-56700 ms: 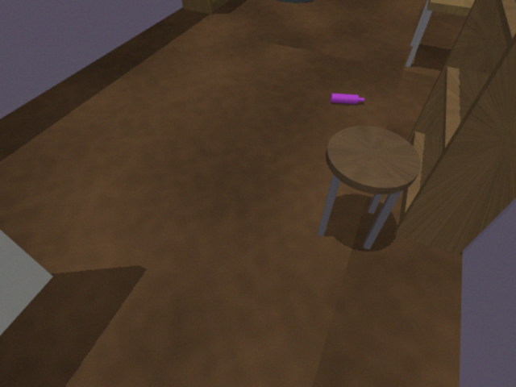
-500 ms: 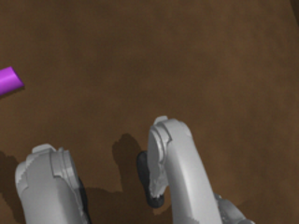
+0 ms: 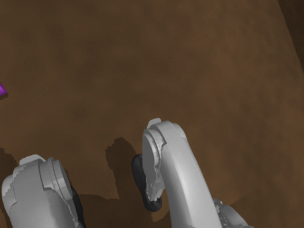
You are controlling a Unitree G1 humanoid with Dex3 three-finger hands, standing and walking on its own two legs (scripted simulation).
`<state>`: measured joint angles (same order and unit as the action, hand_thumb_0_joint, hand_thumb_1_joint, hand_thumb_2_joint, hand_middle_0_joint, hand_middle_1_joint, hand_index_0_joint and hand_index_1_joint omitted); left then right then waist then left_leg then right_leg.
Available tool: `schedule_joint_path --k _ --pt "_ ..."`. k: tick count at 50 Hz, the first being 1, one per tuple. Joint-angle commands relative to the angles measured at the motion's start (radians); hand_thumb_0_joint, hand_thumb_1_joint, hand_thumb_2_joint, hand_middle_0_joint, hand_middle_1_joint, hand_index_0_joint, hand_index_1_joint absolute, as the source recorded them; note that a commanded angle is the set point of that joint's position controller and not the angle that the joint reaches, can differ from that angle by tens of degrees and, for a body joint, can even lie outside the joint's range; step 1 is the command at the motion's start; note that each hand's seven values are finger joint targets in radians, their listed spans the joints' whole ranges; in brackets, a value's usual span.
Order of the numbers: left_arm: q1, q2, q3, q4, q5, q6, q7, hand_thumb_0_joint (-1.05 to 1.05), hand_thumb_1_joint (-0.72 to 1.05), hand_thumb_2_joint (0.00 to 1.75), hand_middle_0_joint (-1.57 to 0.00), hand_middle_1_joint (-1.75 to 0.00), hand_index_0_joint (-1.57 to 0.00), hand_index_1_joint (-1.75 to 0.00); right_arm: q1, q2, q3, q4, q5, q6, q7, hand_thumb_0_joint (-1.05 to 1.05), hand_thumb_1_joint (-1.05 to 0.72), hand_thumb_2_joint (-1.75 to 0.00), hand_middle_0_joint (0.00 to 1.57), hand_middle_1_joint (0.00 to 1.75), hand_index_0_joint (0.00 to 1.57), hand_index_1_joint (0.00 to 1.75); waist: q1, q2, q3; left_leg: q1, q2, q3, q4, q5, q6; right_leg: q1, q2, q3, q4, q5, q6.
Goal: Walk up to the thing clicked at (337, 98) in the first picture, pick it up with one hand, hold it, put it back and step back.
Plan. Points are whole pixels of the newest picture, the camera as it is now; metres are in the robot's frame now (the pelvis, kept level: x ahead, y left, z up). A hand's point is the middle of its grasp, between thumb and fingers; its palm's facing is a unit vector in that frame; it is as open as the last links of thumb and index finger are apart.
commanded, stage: approach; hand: left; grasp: from above
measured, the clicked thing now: out of the picture +0.48 +0.38 -0.28
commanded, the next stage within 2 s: rest palm in 0.28 s
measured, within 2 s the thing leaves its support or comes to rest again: neither
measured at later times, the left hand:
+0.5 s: hand out of the picture +0.45 +0.36 -0.19, palm faces -0.42 -0.20 -0.89, open 14.3 cm
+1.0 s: hand out of the picture +0.48 +0.34 -0.23, palm faces -0.39 -0.23 -0.89, open 14.3 cm
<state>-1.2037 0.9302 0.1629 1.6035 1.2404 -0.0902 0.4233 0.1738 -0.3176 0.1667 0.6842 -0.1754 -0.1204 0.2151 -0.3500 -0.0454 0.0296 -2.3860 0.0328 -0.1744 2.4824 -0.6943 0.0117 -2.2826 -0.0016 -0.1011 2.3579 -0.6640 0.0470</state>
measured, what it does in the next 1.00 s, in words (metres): stands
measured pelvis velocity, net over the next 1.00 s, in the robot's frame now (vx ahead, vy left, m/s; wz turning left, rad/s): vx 0.00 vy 0.00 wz -0.05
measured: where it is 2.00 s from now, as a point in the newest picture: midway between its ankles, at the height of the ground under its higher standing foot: (115, 209)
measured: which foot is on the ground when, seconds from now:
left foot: down 0.00-1.00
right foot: down 0.00-1.00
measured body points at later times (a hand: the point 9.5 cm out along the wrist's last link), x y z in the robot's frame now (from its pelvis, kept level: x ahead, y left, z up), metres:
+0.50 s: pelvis -0.01 +0.00 +0.00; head +0.26 +0.10 +0.35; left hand +0.47 +0.36 -0.14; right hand +0.04 -0.28 -0.07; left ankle +0.07 +0.13 -0.28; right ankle +0.11 -0.13 -0.28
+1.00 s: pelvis +0.00 +0.00 -0.01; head +0.29 +0.11 +0.32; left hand +0.50 +0.35 -0.18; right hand +0.02 -0.25 -0.07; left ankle +0.07 +0.13 -0.28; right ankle +0.11 -0.13 -0.28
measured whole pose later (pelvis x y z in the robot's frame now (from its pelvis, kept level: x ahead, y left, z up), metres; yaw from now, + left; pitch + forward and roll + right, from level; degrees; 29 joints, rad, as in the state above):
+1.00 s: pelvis +0.00 +0.00 -0.01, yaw -3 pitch +31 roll -13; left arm -1.17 1.07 0.22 1.73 1.20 -0.09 0.50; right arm 0.17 -0.34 0.28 0.65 -0.22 -0.20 0.22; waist -0.40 -0.11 0.15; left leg -2.38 0.04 -0.22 2.53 -0.72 0.02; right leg -2.26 0.02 -0.13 2.37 -0.66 0.06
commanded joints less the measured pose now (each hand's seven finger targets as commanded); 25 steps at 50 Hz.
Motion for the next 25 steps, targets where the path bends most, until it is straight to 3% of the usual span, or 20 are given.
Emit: schedule_joint_path --k 1,7,8,10,11,12,14,15,19,20,24,25 --pt "-0.298 0.287 0.005 -0.096 -0.022 0.082 0.025 0.0 -0.61 1.04 -0.07 -1.0 -0.05 -1.02 0.23 -0.287 -0.062 -0.004 0.014 0.02 -0.007 0.0 -0.88 -0.89 0.2 0.3 0.2 0.3 0.003 0.468 -0.696 0.572 -0.008 0.107 -0.251 0.293 0.013 0.353 0.05 -0.081 -0.206 0.31 -0.077" --pt "-0.183 0.366 0.057 -0.088 -0.06 0.107 -0.075 0.0 -0.58 1.02 -0.08 -1.0 -0.06 -1.01 0.217 -0.304 -0.049 -0.052 0.033 0.046 -0.023 0.0 -0.88 -0.89 0.2 0.3 0.2 0.3 0.01 0.355 -0.641 0.448 -0.012 0.104 -0.266 0.199 0.03 0.423 0.048 -0.07 -0.225 0.219 -0.071" --pt "-0.169 0.346 0.038 -0.111 -0.071 0.098 -0.093 0.0 -0.58 1.01 -0.07 -1.01 -0.06 -1.02 0.196 -0.292 -0.045 -0.068 0.034 0.052 -0.024 0.0 -0.88 -0.89 0.2 0.3 0.2 0.3 0.018 0.339 -0.642 0.426 -0.01 0.105 -0.266 0.182 0.031 0.441 0.052 -0.066 -0.23 0.201 -0.072" --pt "-0.12 0.34 0.05 -0.118 -0.076 0.08 -0.11 0.0 -0.57 1.0 -0.07 -1.01 -0.06 -1.02 0.21 -0.306 -0.05 -0.069 0.034 0.058 -0.031 0.0 -0.88 -0.89 0.2 0.3 0.2 0.3 0.015 0.315 -0.622 0.419 -0.013 0.103 -0.263 0.183 0.028 0.439 0.05 -0.077 -0.24 0.194 -0.074" --pt "-0.101 0.311 0.036 -0.133 -0.086 0.066 -0.124 0.0 -0.57 1.0 -0.07 -1.01 -0.06 -1.02 0.207 -0.292 -0.051 -0.069 0.034 0.06 -0.032 0.0 -0.88 -0.89 0.2 0.3 0.2 0.3 0.02 0.316 -0.63 0.428 -0.01 0.102 -0.265 0.19 0.024 0.452 0.053 -0.075 -0.235 0.2 -0.074" --pt "-0.108 0.289 0.023 -0.15 -0.089 0.049 -0.134 0.0 -0.58 1.0 -0.07 -1.01 -0.06 -1.02 0.206 -0.289 -0.054 -0.07 0.031 0.062 -0.034 0.0 -0.88 -0.89 0.2 0.3 0.2 0.3 0.009 0.301 -0.628 0.419 -0.009 0.098 -0.253 0.183 0.024 0.448 0.055 -0.076 -0.24 0.195 -0.075" --pt "-0.096 0.319 0.052 -0.185 -0.084 0.009 -0.136 0.0 -0.57 1.02 -0.08 -0.99 -0.06 -1.01 0.235 -0.309 -0.066 -0.053 0.026 0.066 -0.043 0.0 -0.88 -0.89 0.2 0.3 0.2 0.3 0.002 0.3 -0.621 0.423 -0.011 0.098 -0.236 0.201 0.02 0.453 0.05 -0.087 -0.247 0.209 -0.074" --pt "-0.114 0.291 0.026 -0.222 -0.081 -0.013 -0.14 0.0 -0.58 1.02 -0.08 -0.99 -0.06 -1.01 0.227 -0.295 -0.063 -0.056 0.025 0.065 -0.043 0.0 -0.88 -0.89 0.2 0.3 0.2 0.3 0.004 0.313 -0.632 0.444 -0.009 0.096 -0.233 0.201 0.016 0.45 0.05 -0.084 -0.241 0.206 -0.077" --pt "-0.198 0.305 0.026 -0.338 -0.058 -0.091 -0.076 0.0 -0.58 1.02 -0.07 -0.99 -0.05 -1.0 0.232 -0.28 -0.07 -0.014 0.014 0.053 -0.049 0.0 -0.88 -0.89 0.2 0.3 0.2 0.3 0.013 0.441 -0.669 0.556 -0.006 0.09 -0.24 0.188 -0.003 0.383 0.052 -0.103 -0.224 0.197 -0.082" --pt "-0.191 0.301 0.031 -0.314 -0.055 -0.096 -0.053 0.0 -0.57 1.01 -0.07 -0.98 -0.05 -0.99 0.226 -0.277 -0.076 -0.009 0.012 0.048 -0.047 0.0 -0.88 -0.89 0.2 0.3 0.2 0.3 0.017 0.46 -0.662 0.565 -0.005 0.088 -0.249 0.173 -0.006 0.357 0.051 -0.106 -0.215 0.185 -0.082" --pt "-0.215 0.213 -0.02 -0.137 -0.028 -0.087 0.014 0.0 -0.59 1.05 -0.07 -0.93 -0.03 -0.96 0.229 -0.278 -0.072 0.019 -0.008 0.026 -0.041 0.0 -0.87 -0.89 0.2 0.3 0.2 0.3 -0.039 0.422 -0.581 0.545 -0.003 0.075 -0.24 0.145 -0.001 0.279 0.054 -0.121 -0.207 0.181 -0.077" --pt "-0.249 0.238 -0.019 -0.148 -0.026 -0.087 0.031 0.0 -0.59 1.06 -0.07 -0.92 -0.03 -0.96 0.221 -0.283 -0.067 0.025 -0.009 0.02 -0.041 0.0 -0.87 -0.89 0.2 0.3 0.2 0.3 -0.032 0.419 -0.581 0.534 0.0 0.075 -0.234 0.141 0.003 0.281 0.056 -0.119 -0.213 0.18 -0.076"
